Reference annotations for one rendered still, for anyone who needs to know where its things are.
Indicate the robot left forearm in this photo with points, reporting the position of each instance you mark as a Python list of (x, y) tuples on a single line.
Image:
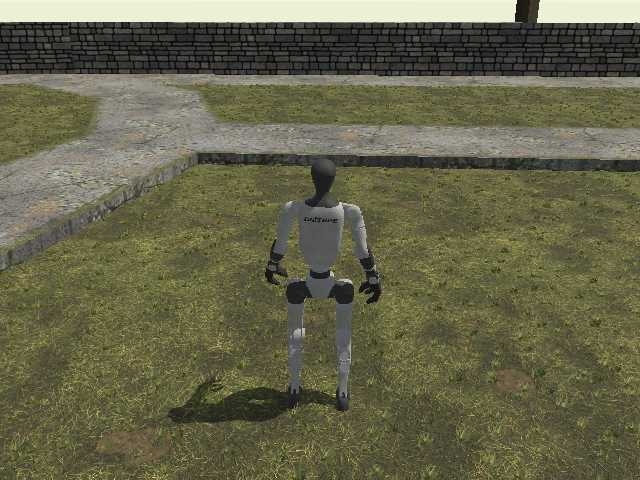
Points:
[(274, 259)]

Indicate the robot right forearm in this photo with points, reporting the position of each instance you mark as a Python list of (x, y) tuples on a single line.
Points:
[(369, 267)]

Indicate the robot left hand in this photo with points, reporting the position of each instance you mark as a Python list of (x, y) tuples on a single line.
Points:
[(269, 275)]

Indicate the robot left foot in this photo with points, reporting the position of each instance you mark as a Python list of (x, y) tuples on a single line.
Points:
[(294, 398)]

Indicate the right robot upper arm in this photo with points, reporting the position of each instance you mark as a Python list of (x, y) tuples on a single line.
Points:
[(353, 213)]

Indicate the robot right hand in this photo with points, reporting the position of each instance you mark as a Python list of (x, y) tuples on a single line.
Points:
[(376, 288)]

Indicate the left robot upper arm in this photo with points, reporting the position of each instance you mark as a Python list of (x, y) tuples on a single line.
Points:
[(290, 211)]

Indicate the robot right shin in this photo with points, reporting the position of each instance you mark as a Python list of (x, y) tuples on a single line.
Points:
[(343, 365)]

